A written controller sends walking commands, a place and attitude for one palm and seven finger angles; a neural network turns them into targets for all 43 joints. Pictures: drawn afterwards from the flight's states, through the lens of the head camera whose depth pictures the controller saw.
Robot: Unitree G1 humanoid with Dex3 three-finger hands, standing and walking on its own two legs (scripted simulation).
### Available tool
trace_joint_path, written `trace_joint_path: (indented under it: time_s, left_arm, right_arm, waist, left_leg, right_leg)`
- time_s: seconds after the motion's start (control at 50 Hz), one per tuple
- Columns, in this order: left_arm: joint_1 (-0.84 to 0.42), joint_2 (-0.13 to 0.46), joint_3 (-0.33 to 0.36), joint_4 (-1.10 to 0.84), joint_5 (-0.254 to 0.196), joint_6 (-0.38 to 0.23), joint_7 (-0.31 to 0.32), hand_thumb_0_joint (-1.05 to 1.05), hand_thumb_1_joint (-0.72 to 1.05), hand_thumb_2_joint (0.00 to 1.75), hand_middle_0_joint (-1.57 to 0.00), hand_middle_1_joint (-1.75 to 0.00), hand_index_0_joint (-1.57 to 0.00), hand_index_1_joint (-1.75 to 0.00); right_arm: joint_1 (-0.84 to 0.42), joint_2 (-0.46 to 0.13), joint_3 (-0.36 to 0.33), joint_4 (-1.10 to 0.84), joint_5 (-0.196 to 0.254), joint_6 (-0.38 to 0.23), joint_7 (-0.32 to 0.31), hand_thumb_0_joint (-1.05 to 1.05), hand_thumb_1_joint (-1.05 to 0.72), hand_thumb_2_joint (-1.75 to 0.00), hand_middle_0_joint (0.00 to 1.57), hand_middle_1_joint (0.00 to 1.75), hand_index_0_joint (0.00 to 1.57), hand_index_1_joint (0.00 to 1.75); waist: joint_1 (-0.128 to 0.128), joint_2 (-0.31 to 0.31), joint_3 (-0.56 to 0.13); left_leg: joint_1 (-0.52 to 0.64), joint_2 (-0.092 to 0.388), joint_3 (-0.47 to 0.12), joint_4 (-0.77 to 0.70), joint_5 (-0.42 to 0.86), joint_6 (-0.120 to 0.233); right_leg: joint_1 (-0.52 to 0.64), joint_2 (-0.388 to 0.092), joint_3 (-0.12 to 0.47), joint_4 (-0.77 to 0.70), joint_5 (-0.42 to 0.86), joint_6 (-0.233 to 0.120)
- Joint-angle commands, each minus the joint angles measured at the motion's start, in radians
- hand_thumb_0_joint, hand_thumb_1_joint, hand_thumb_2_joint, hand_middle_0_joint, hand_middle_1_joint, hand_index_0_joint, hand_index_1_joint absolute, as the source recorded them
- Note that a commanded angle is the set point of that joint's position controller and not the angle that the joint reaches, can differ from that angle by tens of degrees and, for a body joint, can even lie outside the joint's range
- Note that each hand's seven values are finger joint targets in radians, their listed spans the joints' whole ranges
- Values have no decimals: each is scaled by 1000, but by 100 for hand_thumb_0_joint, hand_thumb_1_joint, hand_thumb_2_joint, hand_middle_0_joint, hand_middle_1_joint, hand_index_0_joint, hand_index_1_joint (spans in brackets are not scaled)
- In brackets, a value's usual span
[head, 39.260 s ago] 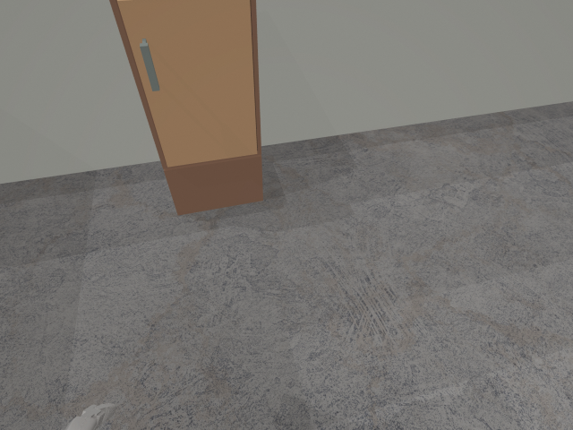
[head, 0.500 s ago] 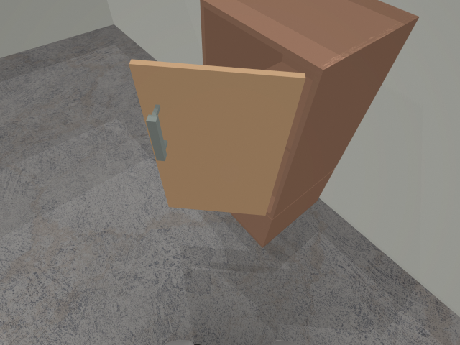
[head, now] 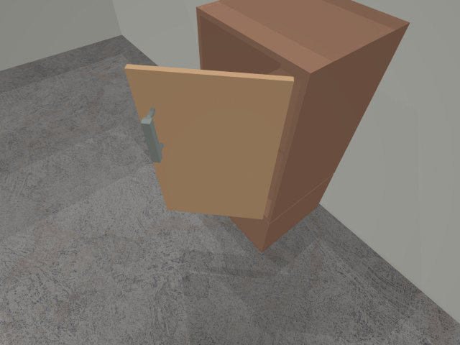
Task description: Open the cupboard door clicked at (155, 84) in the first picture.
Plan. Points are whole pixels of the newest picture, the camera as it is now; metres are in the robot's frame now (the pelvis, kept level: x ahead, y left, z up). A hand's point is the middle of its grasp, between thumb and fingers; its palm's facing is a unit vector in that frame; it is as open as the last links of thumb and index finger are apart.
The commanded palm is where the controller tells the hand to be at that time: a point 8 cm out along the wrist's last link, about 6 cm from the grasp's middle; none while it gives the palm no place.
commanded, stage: come to a stop and stand still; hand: left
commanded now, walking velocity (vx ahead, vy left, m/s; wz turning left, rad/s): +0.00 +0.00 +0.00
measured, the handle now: (154, 135) +0.58 +0.24 -0.03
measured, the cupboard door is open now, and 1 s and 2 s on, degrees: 45 45 45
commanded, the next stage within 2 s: look again from close up in 0.54 s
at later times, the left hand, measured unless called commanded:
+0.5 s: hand out of the picture +0.01 +0.19 -0.18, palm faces +0.00 -0.99 -0.14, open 7.3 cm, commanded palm none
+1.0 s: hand out of the picture +0.06 +0.22 -0.16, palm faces +0.00 -0.96 -0.28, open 7.3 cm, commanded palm none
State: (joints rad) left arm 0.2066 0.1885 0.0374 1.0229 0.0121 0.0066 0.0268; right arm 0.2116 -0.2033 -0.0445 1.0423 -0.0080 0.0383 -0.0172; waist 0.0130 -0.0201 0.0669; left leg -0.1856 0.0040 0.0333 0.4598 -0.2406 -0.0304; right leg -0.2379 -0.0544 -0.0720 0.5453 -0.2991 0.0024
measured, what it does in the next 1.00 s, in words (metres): stands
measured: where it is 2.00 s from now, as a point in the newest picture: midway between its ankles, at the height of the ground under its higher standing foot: outside the picture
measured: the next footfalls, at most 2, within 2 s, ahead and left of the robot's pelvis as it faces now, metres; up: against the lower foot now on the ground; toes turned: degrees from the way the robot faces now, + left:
none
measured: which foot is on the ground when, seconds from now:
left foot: down 0.00-1.00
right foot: down 0.00-1.00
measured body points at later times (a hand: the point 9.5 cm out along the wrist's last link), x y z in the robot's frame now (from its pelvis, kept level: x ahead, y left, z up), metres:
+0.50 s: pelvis +0.01 +0.03 +0.01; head +0.02 +0.04 +0.46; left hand +0.01 +0.24 -0.16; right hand +0.02 -0.20 -0.14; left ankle -0.02 +0.12 -0.73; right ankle -0.01 -0.12 -0.73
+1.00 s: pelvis -0.02 +0.02 +0.00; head -0.04 +0.01 +0.45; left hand +0.06 +0.27 -0.14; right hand +0.04 -0.25 -0.14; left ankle -0.02 +0.12 -0.73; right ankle -0.01 -0.12 -0.73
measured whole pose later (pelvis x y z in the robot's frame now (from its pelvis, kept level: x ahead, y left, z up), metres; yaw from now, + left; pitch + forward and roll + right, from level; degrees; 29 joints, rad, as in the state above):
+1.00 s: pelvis -0.02 +0.02 +0.00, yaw -1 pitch -4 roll +0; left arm 0.23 0.24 0.01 0.98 0.01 -0.01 0.03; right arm 0.22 -0.24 -0.03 1.02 -0.02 0.00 -0.02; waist -0.01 0.01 0.01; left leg -0.17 0.01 0.05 0.53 -0.30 0.02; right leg -0.19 -0.05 -0.05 0.53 -0.27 0.02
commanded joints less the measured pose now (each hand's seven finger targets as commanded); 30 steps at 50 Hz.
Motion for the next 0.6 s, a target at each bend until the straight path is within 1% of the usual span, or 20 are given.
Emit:
trace_joint_path:
  time_s: [0.0,0.02,0.04,0.06,0.1,0.12,0.14,0.18,0.24,0.28,0.4,0.44,0.46,0.5,0.52,0.54,0.58]
  left_arm:
    - [36,66,19,-36,1,12,7,0,90,90,-20,-30,-20,-30]
    - [44,67,16,-31,7,15,2,0,90,90,-20,-30,-20,-30]
    - [24,76,13,-18,9,18,-1,0,90,90,-20,-30,-20,-30]
    - [24,85,12,-11,8,17,-4,0,90,90,-20,-30,-20,-30]
    - [40,83,4,7,7,12,-5,0,90,90,-20,-30,-20,-30]
    - [48,84,3,13,8,8,-5,0,90,90,-20,-30,-20,-30]
    - [53,86,-1,20,6,5,-5,0,90,90,-20,-30,-20,-30]
    - [61,80,-5,36,5,0,-4,0,90,90,-20,-30,-20,-30]
    - [76,74,-11,49,4,-9,-2,0,90,90,-20,-30,-20,-30]
    - [82,69,-13,59,3,-9,-1,0,90,90,-20,-30,-20,-30]
    - [109,56,-17,83,1,-12,3,0,90,90,-20,-30,-20,-30]
    - [112,53,-19,87,1,-12,5,0,90,90,-20,-30,-20,-30]
    - [115,51,-18,89,0,-11,5,0,90,90,-20,-30,-20,-30]
    - [116,49,-18,91,-2,-11,6,0,90,90,-20,-30,-20,-30]
    - [116,51,-17,90,-1,-12,7,0,90,90,-20,-30,-20,-30]
    - [117,48,-18,94,-2,-11,7,0,90,90,-20,-30,-20,-30]
    - [120,43,-18,96,-3,-10,7,0,90,90,-20,-30,-20,-30]
  right_arm:
    - [20,-148,-18,-44,-15,-24,-10,0,-90,-90,20,30,20,30]
    - [-15,-130,-12,-52,-14,-25,-11,0,-90,-90,20,30,20,30]
    - [-18,-120,-7,-46,-12,-29,-11,0,-90,-90,20,30,20,30]
    - [-9,-107,-3,-41,-10,-29,-12,0,-90,-90,20,30,20,30]
    - [2,-99,3,-32,-8,-32,-13,0,-90,-90,20,30,20,30]
    - [17,-95,2,-29,-6,-34,-14,0,-90,-90,20,30,20,30]
    - [24,-91,6,-23,-6,-37,-14,0,-90,-90,20,30,20,30]
    - [40,-82,8,-14,-5,-42,-14,0,-90,-90,20,30,20,30]
    - [56,-79,13,1,-3,-51,-16,0,-90,-90,20,30,20,30]
    - [66,-77,17,12,-2,-54,-18,0,-90,-90,20,30,20,30]
    - [97,-60,23,41,-3,-62,-25,0,-90,-90,20,30,20,30]
    - [108,-53,24,50,-2,-63,-27,0,-90,-90,20,30,20,30]
    - [115,-53,26,56,-2,-63,-28,0,-90,-90,20,30,20,30]
    - [130,-48,27,63,-3,-64,-29,0,-90,-90,20,30,20,30]
    - [138,-42,25,67,-1,-65,-30,0,-90,-90,20,30,20,30]
    - [139,-41,26,72,-2,-64,-30,0,-90,-90,20,30,20,30]
    - [150,-36,27,77,-3,-64,-31,0,-90,-90,20,30,20,30]
  waist:
    - [21,118,-80]
    - [35,57,-40]
    - [23,124,-17]
    - [17,128,2]
    - [14,103,19]
    - [12,77,18]
    - [8,67,0]
    - [0,22,-18]
    - [-5,4,-42]
    - [-7,23,-36]
    - [-5,30,-25]
    - [-4,24,-7]
    - [-4,26,-10]
    - [-5,43,-12]
    - [-3,29,-8]
    - [-3,37,-1]
    - [-2,25,6]
  left_leg:
    - [-79,230,-172,-145,130,130]
    - [-114,190,-148,-151,28,111]
    - [-118,148,-135,-163,8,89]
    - [-121,136,-128,-175,-15,77]
    - [-107,121,-115,-178,-34,66]
    - [-91,116,-103,-170,-12,64]
    - [-69,111,-95,-162,3,60]
    - [-33,104,-89,-157,15,56]
    - [16,105,-76,-141,108,54]
    - [21,106,-71,-147,125,51]
    - [41,104,-61,-138,235,49]
    - [37,103,-59,-140,252,49]
    - [37,102,-58,-140,248,49]
    - [36,101,-58,-141,258,48]
    - [36,102,-54,-136,280,49]
    - [32,101,-54,-139,273,47]
    - [25,100,-55,-143,247,48]
  right_leg:
    - [65,-20,36,-23,-42,3]
    - [65,-15,49,-56,-1,-1]
    - [65,-28,53,-84,52,-5]
    - [62,-27,65,-97,66,-9]
    - [57,-31,81,-128,90,-13]
    - [58,-33,83,-144,102,-13]
    - [58,-42,90,-157,113,-13]
    - [51,-47,98,-175,118,-12]
    - [52,-52,100,-181,164,-10]
    - [54,-51,101,-184,164,-8]
    - [72,-52,93,-179,214,-9]
    - [74,-53,90,-177,222,-10]
    - [79,-52,90,-178,219,-10]
    - [89,-51,89,-174,221,-12]
    - [97,-51,80,-173,238,-13]
    - [95,-53,83,-173,234,-13]
    - [95,-52,81,-176,221,-12]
